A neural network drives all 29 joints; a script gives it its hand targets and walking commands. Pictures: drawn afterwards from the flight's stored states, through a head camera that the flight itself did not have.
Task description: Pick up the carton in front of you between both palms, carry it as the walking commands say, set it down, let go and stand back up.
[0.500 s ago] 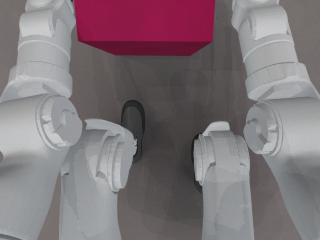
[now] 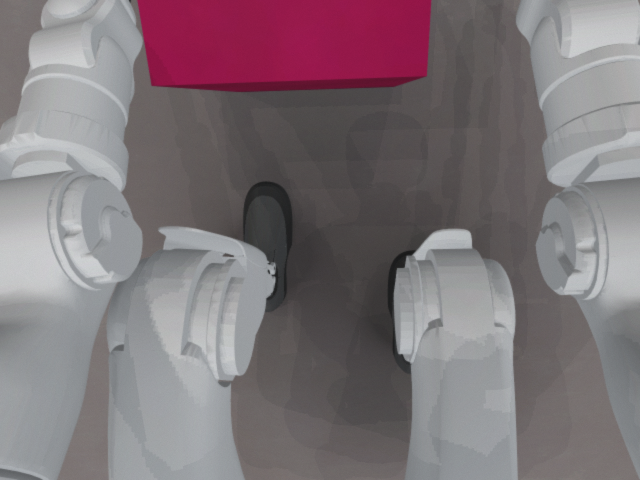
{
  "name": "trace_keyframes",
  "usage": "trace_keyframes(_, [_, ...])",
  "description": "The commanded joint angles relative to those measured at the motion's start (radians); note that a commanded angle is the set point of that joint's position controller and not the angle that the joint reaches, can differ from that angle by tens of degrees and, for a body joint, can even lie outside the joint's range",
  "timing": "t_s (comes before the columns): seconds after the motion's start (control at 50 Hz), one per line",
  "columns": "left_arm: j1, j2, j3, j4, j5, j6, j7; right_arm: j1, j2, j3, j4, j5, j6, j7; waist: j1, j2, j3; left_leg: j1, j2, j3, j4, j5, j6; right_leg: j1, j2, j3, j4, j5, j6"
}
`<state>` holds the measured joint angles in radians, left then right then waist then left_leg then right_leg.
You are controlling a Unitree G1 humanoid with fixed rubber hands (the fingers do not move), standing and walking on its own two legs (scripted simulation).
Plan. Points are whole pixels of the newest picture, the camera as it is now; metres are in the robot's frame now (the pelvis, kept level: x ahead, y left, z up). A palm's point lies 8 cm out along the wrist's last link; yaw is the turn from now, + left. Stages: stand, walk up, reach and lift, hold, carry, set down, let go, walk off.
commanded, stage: set down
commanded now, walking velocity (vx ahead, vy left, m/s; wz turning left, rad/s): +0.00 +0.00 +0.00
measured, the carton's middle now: out of the picture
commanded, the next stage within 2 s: let go in 1.14 s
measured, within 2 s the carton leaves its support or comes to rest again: neither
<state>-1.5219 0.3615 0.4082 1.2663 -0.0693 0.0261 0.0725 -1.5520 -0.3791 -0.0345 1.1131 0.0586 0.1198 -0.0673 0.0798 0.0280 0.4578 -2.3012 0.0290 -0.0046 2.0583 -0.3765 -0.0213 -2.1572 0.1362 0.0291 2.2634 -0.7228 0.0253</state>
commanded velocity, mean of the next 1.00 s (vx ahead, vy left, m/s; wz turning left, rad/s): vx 0.00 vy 0.00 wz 0.00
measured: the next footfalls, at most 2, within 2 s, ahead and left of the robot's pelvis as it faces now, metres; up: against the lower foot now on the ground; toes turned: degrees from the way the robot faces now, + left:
none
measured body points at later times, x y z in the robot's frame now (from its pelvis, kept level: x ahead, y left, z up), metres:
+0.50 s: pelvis +0.01 +0.00 +0.07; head +0.36 +0.02 +0.35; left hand +0.55 +0.25 -0.06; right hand +0.61 -0.13 -0.05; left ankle +0.17 +0.13 -0.34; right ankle +0.08 -0.11 -0.34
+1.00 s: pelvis +0.03 +0.01 +0.19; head +0.36 +0.03 +0.51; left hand +0.54 +0.26 +0.09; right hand +0.61 -0.14 +0.09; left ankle +0.17 +0.13 -0.34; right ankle +0.07 -0.11 -0.34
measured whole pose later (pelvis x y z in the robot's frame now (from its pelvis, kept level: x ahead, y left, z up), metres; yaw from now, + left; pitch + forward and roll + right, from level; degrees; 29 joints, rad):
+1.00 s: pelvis +0.03 +0.01 +0.19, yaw -1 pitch +48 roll -2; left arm -1.11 0.23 0.34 0.75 -0.05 0.21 0.09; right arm -1.26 -0.37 -0.18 0.91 0.04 0.22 0.01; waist 0.09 -0.02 -0.05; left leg -1.92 0.00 -0.02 1.38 -0.30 0.00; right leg -1.80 0.08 0.03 1.51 -0.56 0.01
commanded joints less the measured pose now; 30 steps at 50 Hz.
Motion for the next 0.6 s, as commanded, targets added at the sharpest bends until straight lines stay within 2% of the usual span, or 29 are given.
trace_keyframes(0.0, [-0.224, 0.150, -0.051, -0.099, -0.065, -0.050, 0.016, -0.366, -0.073, 0.083, -0.123, 0.106, -0.032, 0.001, 0.100, -0.189, -1.147, 0.734, -0.007, 0.017, 0.028, 0.323, 0.015, 0.241, -0.110, 0.027, -0.297, 0.343, 0.019])
trace_keyframes(0.04, [-0.219, 0.162, -0.068, -0.119, -0.083, -0.054, 0.017, -0.365, -0.071, 0.108, -0.129, 0.142, -0.031, 0.009, 0.118, -0.184, -1.211, 0.772, -0.001, 0.019, 0.023, 0.356, 0.019, 0.268, -0.111, 0.024, -0.292, 0.367, 0.019])
trace_keyframes(0.08, [-0.203, 0.172, -0.081, -0.144, -0.094, -0.050, 0.021, -0.347, -0.084, 0.110, -0.129, 0.155, -0.027, 0.009, 0.122, -0.172, -1.280, 0.828, 0.001, 0.022, 0.014, 0.384, 0.020, 0.284, -0.107, 0.012, -0.292, 0.375, 0.019])
trace_keyframes(0.16, [-0.165, 0.171, -0.102, -0.254, -0.110, -0.024, 0.034, -0.307, -0.123, 0.074, -0.160, 0.132, -0.012, -0.013, 0.098, -0.148, -1.458, 0.994, -0.007, 0.024, -0.013, 0.418, 0.021, 0.296, -0.093, -0.028, -0.316, 0.350, 0.014])
trace_keyframes(0.24, [-0.131, 0.155, -0.115, -0.414, -0.108, 0.029, 0.055, -0.290, -0.156, 0.015, -0.260, 0.100, 0.020, -0.039, 0.068, -0.114, -1.662, 1.174, -0.031, 0.039, -0.060, 0.418, 0.017, 0.329, -0.071, -0.066, -0.377, 0.307, 0.003])
trace_keyframes(0.3, [-0.105, 0.123, -0.116, -0.448, -0.090, 0.079, 0.064, -0.249, -0.161, -0.030, -0.259, 0.073, 0.055, -0.044, 0.053, -0.092, -1.607, 1.135, -0.046, 0.052, -0.122, 0.334, 0.012, 0.316, -0.063, -0.072, -0.436, 0.240, -0.008])
trace_keyframes(0.38, [-0.059, 0.053, -0.111, -0.419, -0.055, 0.101, 0.057, -0.178, -0.128, -0.075, -0.186, 0.044, 0.059, -0.023, 0.040, -0.062, -1.434, 1.012, -0.048, 0.050, -0.189, 0.259, 0.004, 0.239, -0.062, -0.061, -0.494, 0.198, -0.013])
trace_keyframes(0.48, [0.005, 0.013, -0.080, -0.419, -0.008, 0.098, 0.044, -0.116, -0.099, -0.109, -0.150, 0.013, 0.044, 0.004, 0.043, -0.060, -1.408, 0.992, -0.053, 0.048, -0.267, 0.281, -0.002, 0.228, -0.056, -0.060, -0.563, 0.230, -0.008])
trace_keyframes(0.58, [0.055, 0.025, -0.050, -0.486, 0.014, 0.108, 0.041, -0.094, -0.104, -0.117, -0.211, 0.002, 0.048, 0.017, 0.056, -0.093, -1.512, 1.058, -0.063, 0.054, -0.349, 0.332, 0.001, 0.324, -0.047, -0.067, -0.639, 0.287, 0.002])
